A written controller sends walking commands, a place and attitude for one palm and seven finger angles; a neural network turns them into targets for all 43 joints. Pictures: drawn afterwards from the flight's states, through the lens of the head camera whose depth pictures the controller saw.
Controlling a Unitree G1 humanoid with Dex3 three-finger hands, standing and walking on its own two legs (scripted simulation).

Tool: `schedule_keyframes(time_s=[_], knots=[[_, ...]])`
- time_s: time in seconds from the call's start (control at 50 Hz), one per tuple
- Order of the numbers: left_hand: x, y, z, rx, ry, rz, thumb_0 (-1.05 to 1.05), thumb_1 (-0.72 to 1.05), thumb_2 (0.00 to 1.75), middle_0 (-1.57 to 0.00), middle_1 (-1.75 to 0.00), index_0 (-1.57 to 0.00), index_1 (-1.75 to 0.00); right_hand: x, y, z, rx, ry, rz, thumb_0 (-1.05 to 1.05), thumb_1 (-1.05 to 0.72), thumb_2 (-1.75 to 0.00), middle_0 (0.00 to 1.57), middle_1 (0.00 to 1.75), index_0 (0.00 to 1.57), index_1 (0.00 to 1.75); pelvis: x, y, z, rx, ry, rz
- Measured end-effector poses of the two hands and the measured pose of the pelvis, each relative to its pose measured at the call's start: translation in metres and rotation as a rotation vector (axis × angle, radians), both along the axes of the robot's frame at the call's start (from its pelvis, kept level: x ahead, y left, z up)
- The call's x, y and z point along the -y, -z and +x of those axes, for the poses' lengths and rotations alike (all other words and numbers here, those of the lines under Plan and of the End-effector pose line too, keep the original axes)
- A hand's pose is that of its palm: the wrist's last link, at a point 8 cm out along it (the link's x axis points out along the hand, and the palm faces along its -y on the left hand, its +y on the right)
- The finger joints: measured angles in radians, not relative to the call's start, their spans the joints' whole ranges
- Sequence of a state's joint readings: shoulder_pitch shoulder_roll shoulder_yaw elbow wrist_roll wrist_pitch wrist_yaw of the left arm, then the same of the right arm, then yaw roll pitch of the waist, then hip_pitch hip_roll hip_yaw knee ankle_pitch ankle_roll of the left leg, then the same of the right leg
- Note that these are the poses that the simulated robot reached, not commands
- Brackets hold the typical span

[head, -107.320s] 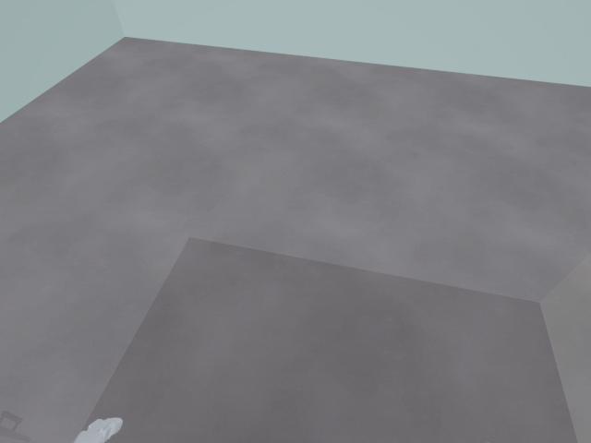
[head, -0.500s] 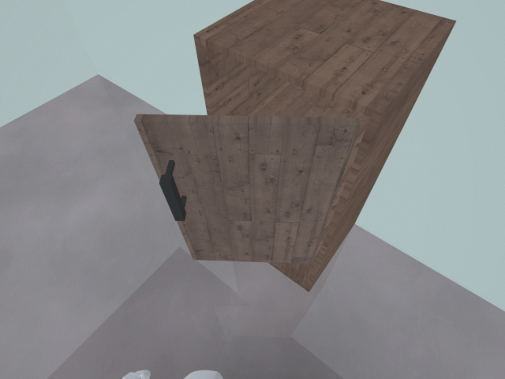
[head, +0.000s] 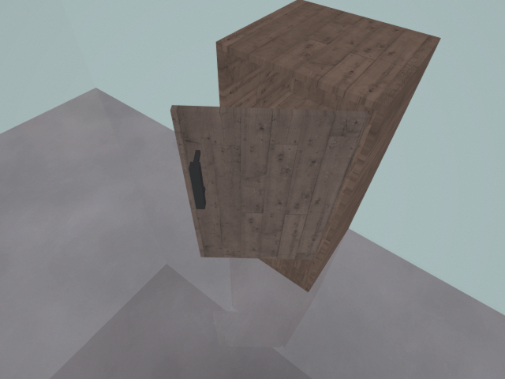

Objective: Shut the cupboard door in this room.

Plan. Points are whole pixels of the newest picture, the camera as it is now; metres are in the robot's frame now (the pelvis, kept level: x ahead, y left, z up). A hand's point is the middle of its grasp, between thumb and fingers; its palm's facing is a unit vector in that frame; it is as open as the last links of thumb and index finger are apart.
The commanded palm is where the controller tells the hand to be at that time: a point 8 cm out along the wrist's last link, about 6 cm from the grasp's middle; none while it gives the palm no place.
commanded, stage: come to a stop and stand still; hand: left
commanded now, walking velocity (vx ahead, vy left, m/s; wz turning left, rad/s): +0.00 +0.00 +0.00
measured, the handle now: (199, 180) +0.52 +0.17 -0.05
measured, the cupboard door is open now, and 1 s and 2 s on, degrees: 36 36 36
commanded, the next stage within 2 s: look again from close up in 0.48 s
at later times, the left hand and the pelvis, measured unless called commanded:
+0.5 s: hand out of the picture -0.05 +0.14 -0.18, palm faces +0.05 -0.99 -0.14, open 7.4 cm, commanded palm none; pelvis -0.03 -0.01 +0.01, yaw +1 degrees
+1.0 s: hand out of the picture +0.01 +0.18 -0.18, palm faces +0.06 -0.98 -0.20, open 7.4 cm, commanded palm none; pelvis -0.02 +0.01 -0.01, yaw +2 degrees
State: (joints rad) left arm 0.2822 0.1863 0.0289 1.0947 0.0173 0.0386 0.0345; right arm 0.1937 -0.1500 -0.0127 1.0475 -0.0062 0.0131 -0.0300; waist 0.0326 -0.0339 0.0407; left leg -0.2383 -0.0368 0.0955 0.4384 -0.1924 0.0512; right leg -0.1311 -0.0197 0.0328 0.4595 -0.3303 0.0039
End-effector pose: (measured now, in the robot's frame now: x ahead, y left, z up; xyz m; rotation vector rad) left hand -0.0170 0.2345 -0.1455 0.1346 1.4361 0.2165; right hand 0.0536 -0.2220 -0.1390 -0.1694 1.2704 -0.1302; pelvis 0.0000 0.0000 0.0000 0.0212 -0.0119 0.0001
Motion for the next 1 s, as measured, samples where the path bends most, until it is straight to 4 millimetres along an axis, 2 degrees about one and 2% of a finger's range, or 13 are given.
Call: schedule_keyframes(time_s=[0.1, 0.32, 0.4, 0.48, 0.58, 0.66, 0.76, 0.86, 0.94, 1.0], knots=[[0.017, -0.008, -0.014, -0.002, 0.023, -0.02, 0.01, 0.91, 0.9, -0.2, -0.3, -0.19, -0.29, 0.007, 0.003, -0.034, -0.044, 0.033, 0.012, 0.0, -0.93, -0.9, 0.2, 0.3, 0.2, 0.3, 0.002, -0.005, -0.012, 0.015, -0.01, -0.017], [0.046, 0.004, -0.024, 0.02, 0.034, -0.086, 0.01, 0.92, 0.9, -0.2, -0.3, -0.2, -0.3, 0.014, -0.003, -0.118, -0.205, 0.084, -0.004, 0.01, -0.91, -0.9, 0.2, 0.3, 0.2, 0.3, 0.013, -0.005, -0.026, 0.031, -0.013, -0.022], [0.049, 0.004, -0.031, 0.004, 0.024, -0.091, 0.01, 0.92, 0.9, -0.2, -0.3, -0.2, -0.3, 0.01, -0.004, -0.138, -0.254, 0.096, 0.0, 0.01, -0.91, -0.9, 0.2, 0.3, 0.2, 0.3, 0.014, -0.005, -0.028, 0.024, -0.015, -0.023], [0.049, 0.003, -0.039, -0.019, 0.013, -0.088, 0.01, 0.91, 0.9, -0.2, -0.3, -0.2, -0.3, 0.004, -0.003, -0.146, -0.279, 0.1, 0.015, 0.01, -0.91, -0.9, 0.2, 0.3, 0.2, 0.3, 0.014, -0.005, -0.028, 0.017, -0.016, -0.022], [0.048, 0.002, -0.046, -0.045, 0.002, -0.082, 0.01, 0.91, 0.9, -0.2, -0.3, -0.2, -0.29, -0.005, -0.001, -0.139, -0.272, 0.096, 0.036, 0.01, -0.91, -0.9, 0.2, 0.3, 0.2, 0.3, 0.014, -0.005, -0.026, 0.011, -0.016, -0.021], [0.042, 0.002, -0.041, -0.014, 0.032, -0.061, 0.01, 0.91, 0.9, -0.2, -0.3, -0.2, -0.3, -0.005, 0.006, -0.116, -0.205, 0.057, 0.047, 0.01, -0.91, -0.9, 0.2, 0.3, 0.2, 0.3, 0.013, 0.0, -0.028, 0.0, -0.04, -0.033], [0.027, 0.004, -0.024, 0.059, 0.017, -0.021, 0.01, 0.91, 0.9, -0.2, -0.3, -0.2, -0.3, -0.001, 0.014, -0.074, -0.097, 0.02, 0.022, 0.02, -0.92, -0.9, 0.2, 0.3, 0.2, 0.3, 0.006, 0.006, -0.022, 0.002, -0.05, -0.044], [0.014, 0.005, 0.0, 0.138, 0.024, -0.007, 0.01, 0.91, 0.9, -0.2, -0.3, -0.2, -0.29, 0.005, 0.009, -0.04, 0.005, 0.007, -0.007, 0.02, -0.93, -0.9, 0.2, 0.3, 0.2, 0.3, -0.001, 0.009, -0.018, 0.016, -0.037, -0.038], [0.008, 0.004, 0.013, 0.181, 0.037, -0.007, 0.01, 0.91, 0.9, -0.2, -0.3, -0.2, -0.29, 0.002, 0.002, -0.02, 0.066, -0.01, -0.017, 0.02, -0.93, -0.9, 0.2, 0.3, 0.2, 0.3, -0.005, 0.008, -0.019, 0.022, -0.028, -0.036], [0.003, 0.004, 0.015, 0.19, 0.044, -0.011, 0.01, 0.91, 0.9, -0.2, -0.3, -0.2, -0.29, -0.002, -0.003, -0.012, 0.089, -0.022, -0.018, 0.01, -0.92, -0.9, 0.2, 0.3, 0.2, 0.3, -0.008, 0.007, -0.022, 0.023, -0.026, -0.037]])
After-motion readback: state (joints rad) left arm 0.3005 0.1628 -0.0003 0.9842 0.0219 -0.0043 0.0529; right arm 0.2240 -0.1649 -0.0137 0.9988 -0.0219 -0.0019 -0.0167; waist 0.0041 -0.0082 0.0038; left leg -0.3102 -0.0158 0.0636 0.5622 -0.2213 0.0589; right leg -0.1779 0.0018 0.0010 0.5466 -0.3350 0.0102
